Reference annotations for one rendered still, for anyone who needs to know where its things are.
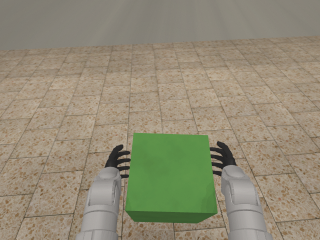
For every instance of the robot right hand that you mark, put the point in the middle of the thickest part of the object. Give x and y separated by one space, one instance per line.
226 158

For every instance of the robot left forearm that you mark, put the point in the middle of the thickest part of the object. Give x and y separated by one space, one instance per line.
101 209

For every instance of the carton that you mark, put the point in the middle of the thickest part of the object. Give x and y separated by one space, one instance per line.
170 179

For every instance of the robot right forearm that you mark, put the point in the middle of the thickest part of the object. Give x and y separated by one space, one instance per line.
243 206

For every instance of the robot left hand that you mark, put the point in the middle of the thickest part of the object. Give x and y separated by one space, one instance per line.
113 160

